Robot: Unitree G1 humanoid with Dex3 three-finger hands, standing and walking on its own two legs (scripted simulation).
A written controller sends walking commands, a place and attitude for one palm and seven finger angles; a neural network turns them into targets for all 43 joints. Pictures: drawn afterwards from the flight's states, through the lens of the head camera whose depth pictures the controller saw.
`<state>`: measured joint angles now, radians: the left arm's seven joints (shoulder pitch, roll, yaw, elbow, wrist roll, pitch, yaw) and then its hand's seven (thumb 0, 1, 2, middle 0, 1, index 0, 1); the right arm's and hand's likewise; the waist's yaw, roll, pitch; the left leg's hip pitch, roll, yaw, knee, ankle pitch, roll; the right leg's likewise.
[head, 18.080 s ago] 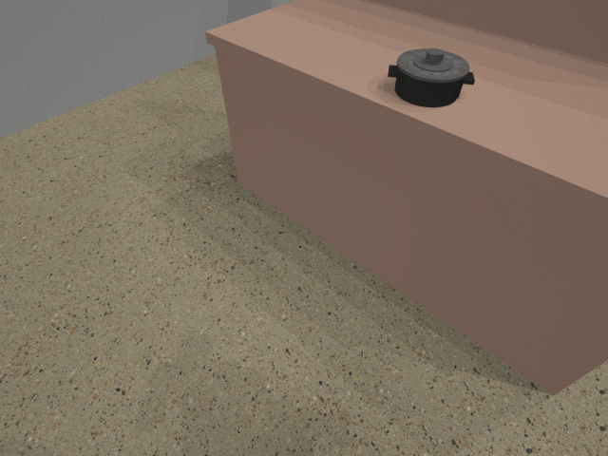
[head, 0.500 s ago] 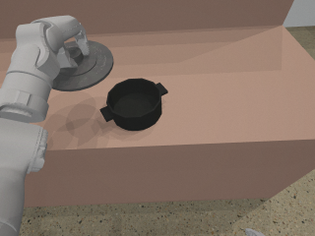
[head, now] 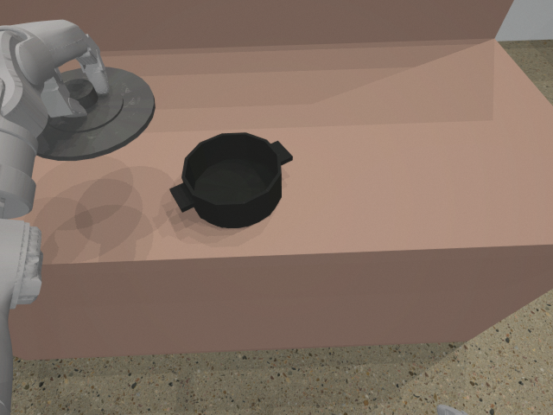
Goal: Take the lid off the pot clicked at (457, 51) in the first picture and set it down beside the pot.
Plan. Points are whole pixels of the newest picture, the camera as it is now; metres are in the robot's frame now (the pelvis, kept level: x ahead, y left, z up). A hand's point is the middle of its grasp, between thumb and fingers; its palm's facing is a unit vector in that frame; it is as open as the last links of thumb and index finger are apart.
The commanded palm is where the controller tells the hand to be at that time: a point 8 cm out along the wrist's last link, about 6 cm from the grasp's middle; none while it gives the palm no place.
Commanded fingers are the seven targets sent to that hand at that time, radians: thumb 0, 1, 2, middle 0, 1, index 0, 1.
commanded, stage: move the lid sideways beside the pot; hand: left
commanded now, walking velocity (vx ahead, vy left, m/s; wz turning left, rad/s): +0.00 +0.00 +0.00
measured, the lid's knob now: (78, 94) +0.50 +0.26 +0.20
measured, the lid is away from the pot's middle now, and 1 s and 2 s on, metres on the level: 0.19 0.24 0.23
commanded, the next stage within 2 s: lower the lid onto the table in 0.46 s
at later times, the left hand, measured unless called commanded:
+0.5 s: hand (28, 99) +0.47 +0.30 +0.22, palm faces -0.31 -0.04 -0.95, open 7.4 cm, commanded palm +0.48 +0.29 +0.30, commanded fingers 0.00 0.69 0.97 -0.90 -1.07 -0.85 -1.05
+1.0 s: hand (49, 115) +0.48 +0.30 +0.18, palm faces -0.38 -0.09 -0.92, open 7.4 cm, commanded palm +0.49 +0.31 +0.26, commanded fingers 0.00 0.69 0.97 -0.90 -1.07 -0.85 -1.05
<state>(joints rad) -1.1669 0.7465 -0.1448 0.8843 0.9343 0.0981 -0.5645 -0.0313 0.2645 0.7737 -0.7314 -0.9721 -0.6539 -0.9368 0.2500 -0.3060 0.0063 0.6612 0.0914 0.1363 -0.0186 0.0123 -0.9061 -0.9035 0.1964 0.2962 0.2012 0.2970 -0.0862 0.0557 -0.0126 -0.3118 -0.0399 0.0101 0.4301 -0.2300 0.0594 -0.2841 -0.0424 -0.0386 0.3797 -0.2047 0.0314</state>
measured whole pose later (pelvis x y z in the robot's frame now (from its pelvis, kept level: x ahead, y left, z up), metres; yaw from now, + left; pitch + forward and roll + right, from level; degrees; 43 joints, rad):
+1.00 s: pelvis +0.01 +0.01 +0.00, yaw +0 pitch +9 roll -2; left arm -1.17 0.83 -0.09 1.02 0.94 -0.02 -0.56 -0.04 0.27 0.77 -0.73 -0.97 -0.65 -0.94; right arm 0.28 -0.31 0.01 0.68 0.10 0.14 -0.03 0.01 -0.91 -0.90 0.20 0.30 0.20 0.30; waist -0.10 0.04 0.00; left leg -0.37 -0.04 0.01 0.47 -0.26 0.07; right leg -0.32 -0.04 -0.04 0.38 -0.21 0.04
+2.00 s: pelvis +0.01 +0.01 -0.01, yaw -1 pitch +10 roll -2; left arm -1.06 0.80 -0.09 1.07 0.95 -0.10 -0.46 -0.04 0.27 0.77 -0.73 -0.98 -0.64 -0.94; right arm 0.32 -0.31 0.01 0.71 0.09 0.14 -0.06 0.01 -0.90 -0.90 0.20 0.30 0.20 0.30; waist -0.12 0.04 -0.01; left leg -0.42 -0.03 0.02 0.52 -0.28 0.07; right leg -0.37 -0.03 -0.03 0.42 -0.22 0.04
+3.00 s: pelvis +0.01 +0.01 -0.02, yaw -2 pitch +13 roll -3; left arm -0.94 0.79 -0.05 1.08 0.95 -0.17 -0.40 -0.03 0.28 0.77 -0.73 -0.98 -0.64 -0.93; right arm 0.30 -0.30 0.01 0.71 0.10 0.16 -0.09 0.01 -0.90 -0.90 0.20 0.30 0.20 0.30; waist -0.11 0.04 -0.04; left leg -0.53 -0.01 0.02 0.62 -0.33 0.06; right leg -0.48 -0.01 -0.02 0.52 -0.27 0.04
